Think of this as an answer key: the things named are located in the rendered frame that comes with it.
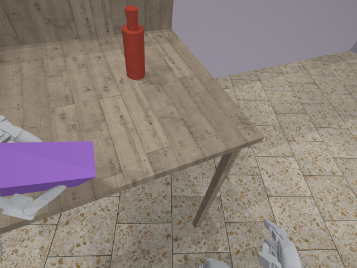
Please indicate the table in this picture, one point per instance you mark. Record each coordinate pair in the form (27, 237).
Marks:
(63, 78)

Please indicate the sponge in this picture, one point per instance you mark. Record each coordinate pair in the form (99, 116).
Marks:
(27, 167)

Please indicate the robot right hand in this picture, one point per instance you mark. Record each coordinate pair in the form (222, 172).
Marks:
(282, 255)

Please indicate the robot left hand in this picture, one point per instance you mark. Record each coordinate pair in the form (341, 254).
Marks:
(18, 205)

